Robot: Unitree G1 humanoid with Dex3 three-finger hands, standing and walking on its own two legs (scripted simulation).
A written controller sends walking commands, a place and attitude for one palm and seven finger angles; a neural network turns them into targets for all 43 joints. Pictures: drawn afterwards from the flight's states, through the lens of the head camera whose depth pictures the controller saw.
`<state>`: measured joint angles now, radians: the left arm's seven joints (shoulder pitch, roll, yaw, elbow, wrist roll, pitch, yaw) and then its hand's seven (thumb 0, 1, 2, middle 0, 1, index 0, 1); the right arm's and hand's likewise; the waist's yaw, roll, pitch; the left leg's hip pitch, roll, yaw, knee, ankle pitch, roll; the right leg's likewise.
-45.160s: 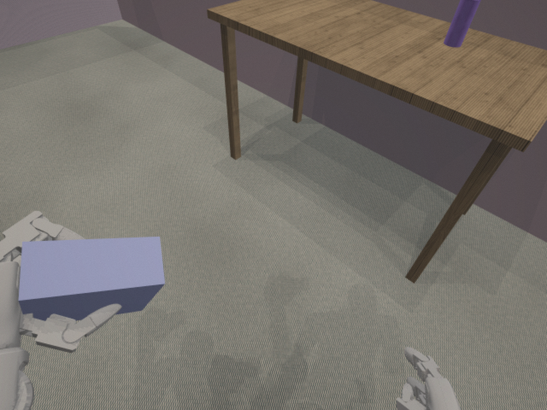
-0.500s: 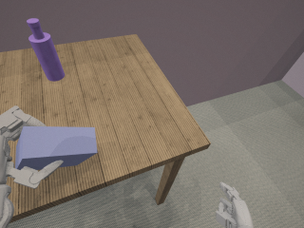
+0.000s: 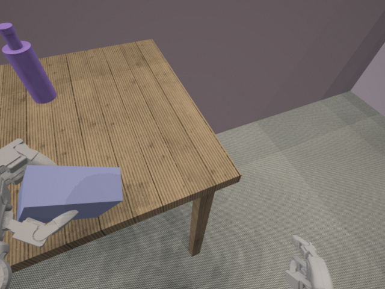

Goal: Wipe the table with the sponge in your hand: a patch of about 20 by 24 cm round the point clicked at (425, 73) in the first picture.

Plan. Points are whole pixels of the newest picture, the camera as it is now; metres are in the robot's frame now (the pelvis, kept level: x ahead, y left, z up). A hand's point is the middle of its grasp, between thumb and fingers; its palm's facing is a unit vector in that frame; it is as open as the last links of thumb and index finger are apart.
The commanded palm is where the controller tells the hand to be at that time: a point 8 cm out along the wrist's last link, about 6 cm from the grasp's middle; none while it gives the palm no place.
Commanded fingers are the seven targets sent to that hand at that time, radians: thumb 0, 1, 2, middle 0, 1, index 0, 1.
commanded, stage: shuffle to correct the standing spot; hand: left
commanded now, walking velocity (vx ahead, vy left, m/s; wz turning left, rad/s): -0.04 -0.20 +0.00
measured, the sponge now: (82, 195) +0.24 +0.20 +0.12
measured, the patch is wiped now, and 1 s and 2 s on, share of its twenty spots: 1.00 1.00 1.00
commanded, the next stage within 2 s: come to a stop and stand still in 0.32 s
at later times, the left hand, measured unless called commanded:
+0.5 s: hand (35, 186) +0.22 +0.24 +0.17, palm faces +0.32 -0.80 -0.50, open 9.7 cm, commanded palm +0.16 +0.27 +0.18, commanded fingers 0.00 0.10 1.30 -1.20 -1.60 -1.20 -1.60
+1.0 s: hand out of the picture +0.22 +0.31 +0.17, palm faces +0.43 -0.84 -0.33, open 9.7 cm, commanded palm +0.16 +0.34 +0.18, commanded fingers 0.00 0.10 1.30 -1.20 -1.60 -1.20 -1.60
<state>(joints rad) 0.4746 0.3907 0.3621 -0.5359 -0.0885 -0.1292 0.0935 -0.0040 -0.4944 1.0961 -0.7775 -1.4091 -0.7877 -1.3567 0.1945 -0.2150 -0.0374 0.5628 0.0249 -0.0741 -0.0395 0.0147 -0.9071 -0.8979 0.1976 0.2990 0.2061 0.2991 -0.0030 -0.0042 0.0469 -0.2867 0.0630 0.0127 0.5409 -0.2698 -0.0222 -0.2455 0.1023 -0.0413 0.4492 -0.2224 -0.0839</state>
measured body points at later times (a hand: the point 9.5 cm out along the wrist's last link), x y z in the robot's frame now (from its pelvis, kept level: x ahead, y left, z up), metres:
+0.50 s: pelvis +0.00 -0.01 +0.00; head +0.03 +0.01 +0.45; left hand +0.20 +0.28 +0.20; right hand +0.17 -0.25 -0.08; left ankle +0.01 +0.13 -0.74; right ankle +0.01 -0.07 -0.74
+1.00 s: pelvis +0.00 +0.05 +0.00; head +0.01 +0.08 +0.45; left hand +0.19 +0.36 +0.19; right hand +0.18 -0.16 -0.06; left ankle +0.01 +0.13 -0.74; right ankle +0.01 -0.07 -0.74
